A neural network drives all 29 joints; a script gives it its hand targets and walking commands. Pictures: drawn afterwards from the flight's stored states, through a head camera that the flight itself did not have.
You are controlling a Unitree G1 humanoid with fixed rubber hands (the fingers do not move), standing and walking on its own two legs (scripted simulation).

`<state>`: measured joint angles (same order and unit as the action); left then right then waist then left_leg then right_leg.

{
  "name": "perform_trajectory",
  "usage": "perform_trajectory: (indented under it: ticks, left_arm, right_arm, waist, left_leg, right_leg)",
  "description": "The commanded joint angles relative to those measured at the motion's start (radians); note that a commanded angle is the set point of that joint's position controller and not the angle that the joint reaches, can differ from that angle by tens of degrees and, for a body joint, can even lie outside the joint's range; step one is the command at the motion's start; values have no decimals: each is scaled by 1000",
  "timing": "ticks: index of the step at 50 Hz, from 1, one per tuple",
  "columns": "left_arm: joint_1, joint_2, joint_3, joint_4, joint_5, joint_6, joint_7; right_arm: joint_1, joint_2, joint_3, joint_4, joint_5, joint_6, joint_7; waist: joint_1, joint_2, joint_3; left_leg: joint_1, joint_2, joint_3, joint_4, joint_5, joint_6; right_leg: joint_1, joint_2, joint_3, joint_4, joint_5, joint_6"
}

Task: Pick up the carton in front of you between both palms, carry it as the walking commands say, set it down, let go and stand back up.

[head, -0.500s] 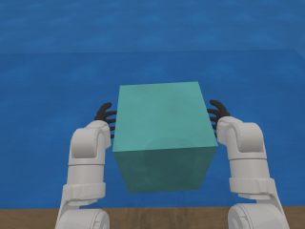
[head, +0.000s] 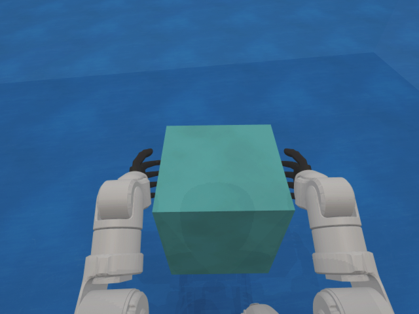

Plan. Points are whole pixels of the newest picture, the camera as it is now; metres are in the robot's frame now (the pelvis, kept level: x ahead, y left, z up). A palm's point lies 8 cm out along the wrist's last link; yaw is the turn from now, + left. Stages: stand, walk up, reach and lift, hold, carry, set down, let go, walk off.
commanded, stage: carry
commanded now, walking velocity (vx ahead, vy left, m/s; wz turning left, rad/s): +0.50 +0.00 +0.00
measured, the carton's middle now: (219, 202) +0.36 -0.02 +0.01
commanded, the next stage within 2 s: none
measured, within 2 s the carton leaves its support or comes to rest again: neither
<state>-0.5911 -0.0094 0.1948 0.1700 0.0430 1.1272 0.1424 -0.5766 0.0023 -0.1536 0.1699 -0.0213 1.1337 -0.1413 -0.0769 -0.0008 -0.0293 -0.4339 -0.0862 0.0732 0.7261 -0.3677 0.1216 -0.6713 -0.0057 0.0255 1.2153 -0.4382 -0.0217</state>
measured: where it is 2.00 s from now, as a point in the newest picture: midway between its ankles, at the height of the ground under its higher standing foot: (204, 148)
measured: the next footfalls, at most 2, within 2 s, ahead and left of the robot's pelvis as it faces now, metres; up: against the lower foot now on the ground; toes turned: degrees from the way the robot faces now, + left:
right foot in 0.26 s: +0.38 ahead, -0.10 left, -0.10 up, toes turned -2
left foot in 0.68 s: +0.70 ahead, +0.08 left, -0.10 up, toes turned +5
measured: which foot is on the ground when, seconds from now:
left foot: down 0.00-0.26, up 0.28-0.66, down 0.68-1.00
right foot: up 0.00-0.24, down 0.26-0.70, up 0.72-1.00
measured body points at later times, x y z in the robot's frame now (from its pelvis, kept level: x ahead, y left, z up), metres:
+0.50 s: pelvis +0.36 -0.04 -0.09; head +0.42 -0.04 +0.35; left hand +0.71 +0.14 -0.03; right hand +0.74 -0.16 -0.03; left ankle +0.41 +0.11 -0.73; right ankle +0.34 -0.10 -0.81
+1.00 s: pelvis +0.69 +0.01 -0.06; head +0.72 +0.03 +0.39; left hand +1.04 +0.14 +0.02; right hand +1.01 -0.16 +0.03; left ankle +0.66 +0.08 -0.81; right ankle +0.75 -0.14 -0.76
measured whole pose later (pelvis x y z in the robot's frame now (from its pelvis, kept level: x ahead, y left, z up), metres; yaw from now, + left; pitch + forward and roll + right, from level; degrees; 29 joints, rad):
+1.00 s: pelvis +0.69 +0.01 -0.06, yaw -2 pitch +6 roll -3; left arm -0.41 -0.13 0.19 -0.14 0.10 1.14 0.13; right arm -0.39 0.11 -0.23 -0.16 -0.07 1.16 -0.11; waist -0.03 0.01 -0.06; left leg -0.19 0.02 0.11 0.29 -0.20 0.07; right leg -0.58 -0.04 -0.08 0.75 -0.26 0.03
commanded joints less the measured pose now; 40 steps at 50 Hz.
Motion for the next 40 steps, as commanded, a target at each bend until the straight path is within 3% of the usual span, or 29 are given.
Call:
perform_trajectory:
  ticks: [1, 2, 3, 4, 6, 8, 10, 11, 12, 13, 14, 15, 16, 17, 19, 21, 23, 26, 29, 31, 33, 34, 35, 36, 37, 38, 39, 40]
  left_arm:
    - [-644, -1079, -602, -150, -344, -39, -210]
    - [-632, -1084, -606, -166, -338, -45, -207]
    - [-634, -1076, -612, -179, -330, -49, -201]
    - [-632, -1060, -617, -194, -321, -50, -196]
    - [-646, -1033, -637, -239, -317, -47, -188]
    - [-641, -993, -637, -262, -306, -34, -184]
    - [-600, -949, -627, -232, -289, -17, -185]
    - [-580, -930, -620, -212, -283, -10, -189]
    - [-564, -910, -612, -194, -280, -3, -194]
    - [-562, -890, -600, -178, -277, 2, -204]
    - [-570, -859, -592, -131, -272, 5, -206]
    - [-525, -856, -565, -64, -274, 11, -208]
    - [-509, -882, -560, -55, -286, 8, -210]
    - [-552, -940, -585, -83, -321, 3, -219]
    - [-702, -1071, -655, -166, -416, -6, -237]
    - [-795, -1143, -696, -237, -478, -24, -250]
    - [-800, -1168, -716, -264, -502, -38, -257]
    - [-758, -1168, -743, -277, -515, -56, -266]
    - [-706, -1146, -766, -275, -516, -69, -271]
    - [-681, -1123, -779, -273, -513, -75, -269]
    - [-652, -1089, -780, -272, -498, -71, -261]
    - [-637, -1068, -776, -261, -480, -67, -257]
    - [-619, -1045, -766, -251, -462, -60, -254]
    - [-577, -1042, -741, -219, -446, -40, -247]
    - [-550, -1009, -724, -225, -431, -28, -244]
    - [-574, -1030, -725, -230, -427, -22, -243]
    - [-581, -1049, -714, -233, -417, -19, -241]
    - [-574, -1064, -707, -239, -405, -15, -239]
  right_arm:
    - [-819, 1164, 670, -218, 505, -56, 266]
    - [-823, 1175, 676, -236, 517, -61, 268]
    - [-821, 1178, 685, -242, 519, -63, 269]
    - [-817, 1174, 685, -245, 520, -64, 269]
    - [-794, 1150, 694, -262, 520, -68, 265]
    - [-759, 1121, 690, -257, 518, -64, 263]
    - [-715, 1095, 683, -212, 500, -54, 263]
    - [-702, 1086, 679, -184, 490, -50, 263]
    - [-688, 1078, 676, -157, 478, -49, 263]
    - [-675, 1061, 665, -135, 467, -48, 263]
    - [-698, 1057, 653, -120, 465, -32, 264]
    - [-694, 1036, 630, -93, 461, -15, 257]
    - [-708, 1040, 623, -109, 451, -8, 249]
    - [-743, 1060, 616, -124, 437, -9, 243]
    - [-756, 1095, 591, -142, 407, -18, 234]
    - [-740, 1118, 584, -165, 380, -33, 222]
    - [-720, 1117, 588, -195, 355, -48, 205]
    - [-671, 1086, 605, -233, 315, -71, 188]
    - [-633, 1040, 621, -265, 287, -84, 181]
    - [-619, 1007, 632, -287, 284, -83, 182]
    - [-608, 988, 650, -298, 301, -76, 191]
    - [-593, 975, 653, -294, 308, -69, 198]
    - [-578, 962, 653, -284, 317, -58, 208]
    - [-557, 925, 633, -232, 306, -50, 209]
    - [-503, 958, 646, -212, 326, -45, 215]
    - [-532, 979, 648, -252, 342, -42, 224]
    - [-581, 1009, 657, -283, 360, -34, 235]
    - [-622, 1040, 672, -312, 378, -29, 244]
  waist:
    - [-1, 99, -465]
    - [-10, 60, -461]
    - [-27, 55, -457]
    - [-31, 44, -437]
    - [-69, 49, -395]
    - [-82, 100, -359]
    - [-62, 98, -339]
    - [-31, 93, -346]
    - [36, 84, -393]
    - [85, 21, -424]
    - [74, -200, -510]
    - [142, -245, -591]
    - [187, -227, -635]
    - [162, -122, -585]
    - [134, -12, -496]
    - [127, -42, -480]
    - [130, -106, -479]
    - [151, -112, -477]
    - [161, -121, -445]
    - [138, -126, -433]
    - [73, -112, -493]
    - [32, -80, -538]
    - [32, 57, -579]
    - [45, 299, -726]
    - [29, 253, -753]
    - [31, 202, -652]
    - [40, 103, -590]
    - [43, 76, -545]
  left_leg:
    - [439, 334, -439, -132, 732, 165]
    - [479, 267, -376, -42, 612, 127]
    - [497, 230, -342, -30, 602, 108]
    - [448, 192, -284, -22, 485, 95]
    - [378, 157, -263, -23, 373, 93]
    - [328, 136, -223, 23, 344, 88]
    - [326, 123, -210, 111, 304, 57]
    - [319, 129, -193, 190, 353, 37]
    - [275, 124, -156, 329, 428, 14]
    - [122, 92, -111, 543, 227, -24]
    - [-219, 48, -88, 755, -297, -74]
    - [-434, 56, -113, 886, -336, -100]
    - [-538, 75, -141, 888, -215, -102]
    - [-551, 91, -139, 829, -161, -96]
    - [-503, 124, -131, 696, -88, -109]
    - [-434, 143, -106, 601, -94, -117]
    - [-465, 146, -82, 534, -38, -117]
    - [-445, 133, -44, 340, 105, -106]
    - [-297, 98, 5, 38, 255, -86]
    - [-103, 62, 60, -158, 374, -75]
    - [182, 33, 108, -326, 498, -61]
    - [403, 76, 78, -327, 519, -59]
    - [641, 296, -162, -241, 776, -34]
    - [968, 530, -571, -217, 790, 172]
    - [950, 503, -643, -274, 601, 176]
    - [877, 451, -550, -304, 580, 136]
    - [797, 429, -474, -326, 636, 97]
    - [724, 403, -411, -352, 675, 71]
  right_leg:
    - [-102, -21, -4, -81, 214, -14]
    - [-176, -36, 34, -197, 381, -29]
    - [-192, -12, -4, -261, 455, -38]
    - [-133, -2, -24, -390, 572, -36]
    - [2, 13, -54, -578, 699, -37]
    - [109, 36, -104, -701, 771, -48]
    - [214, 33, -119, -823, 848, -59]
    - [300, 18, -124, -873, 856, -70]
    - [474, -2, -136, -882, 825, -79]
    - [666, -75, -65, -828, 810, -89]
    - [1024, -289, 162, -539, 1263, -193]
    - [1190, -377, 366, -510, 1165, -297]
    - [1181, -383, 494, -614, 729, -340]
    - [1052, -340, 516, -682, 518, -320]
    - [828, -306, 444, -697, 580, -293]
    - [716, -263, 375, -733, 504, -271]
    - [740, -234, 316, -724, 609, -257]
    - [776, -188, 219, -707, 795, -222]
    - [764, -139, 111, -714, 887, -175]
    - [737, -135, 55, -730, 959, -127]
    - [718, -117, -29, -565, 1043, -64]
    - [599, -98, -65, -424, 917, -36]
    - [378, -68, -54, -279, 361, -2]
    - [52, 73, -25, 26, -116, 36]
    - [-17, 49, 15, 109, -117, 18]
    - [-67, 22, 2, 88, -73, 12]
    - [-64, -11, 2, 28, -10, 16]
    - [-41, -30, -3, -48, 38, 22]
